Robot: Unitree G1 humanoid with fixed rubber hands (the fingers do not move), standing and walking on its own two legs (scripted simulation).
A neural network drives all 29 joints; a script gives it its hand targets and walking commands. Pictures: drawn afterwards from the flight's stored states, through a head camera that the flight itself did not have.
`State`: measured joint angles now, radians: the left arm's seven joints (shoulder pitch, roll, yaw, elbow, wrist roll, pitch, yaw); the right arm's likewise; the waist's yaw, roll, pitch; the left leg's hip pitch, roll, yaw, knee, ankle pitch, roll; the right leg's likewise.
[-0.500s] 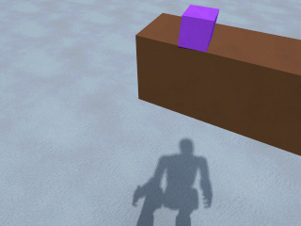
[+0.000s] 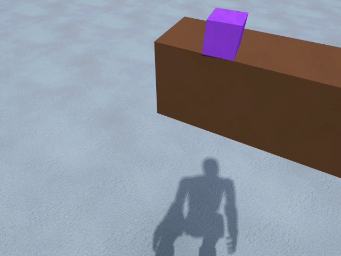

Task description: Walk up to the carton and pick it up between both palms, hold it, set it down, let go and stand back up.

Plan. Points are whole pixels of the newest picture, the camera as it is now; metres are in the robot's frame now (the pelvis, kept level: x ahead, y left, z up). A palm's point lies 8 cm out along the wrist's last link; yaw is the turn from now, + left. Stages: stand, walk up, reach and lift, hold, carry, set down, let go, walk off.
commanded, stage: stand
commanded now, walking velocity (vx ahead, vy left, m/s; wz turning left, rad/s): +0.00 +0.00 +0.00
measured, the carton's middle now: (224, 33) +1.30 -0.27 -0.04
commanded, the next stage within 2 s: walk up in 0.82 s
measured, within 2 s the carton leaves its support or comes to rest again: neither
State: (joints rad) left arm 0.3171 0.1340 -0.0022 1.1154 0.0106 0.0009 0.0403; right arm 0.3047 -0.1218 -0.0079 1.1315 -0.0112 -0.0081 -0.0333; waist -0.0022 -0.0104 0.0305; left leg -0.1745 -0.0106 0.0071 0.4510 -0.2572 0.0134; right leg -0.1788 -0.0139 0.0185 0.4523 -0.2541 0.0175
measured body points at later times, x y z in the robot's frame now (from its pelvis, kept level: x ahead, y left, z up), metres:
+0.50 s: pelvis +0.00 +0.00 +0.00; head +0.00 +0.01 +0.45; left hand -0.04 +0.21 -0.16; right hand -0.03 -0.20 -0.16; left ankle -0.01 +0.11 -0.74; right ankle -0.01 -0.13 -0.74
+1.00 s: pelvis +0.00 +0.00 +0.00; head +0.01 +0.00 +0.45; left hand -0.04 +0.20 -0.16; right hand -0.04 -0.20 -0.16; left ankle -0.01 +0.11 -0.74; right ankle -0.01 -0.13 -0.74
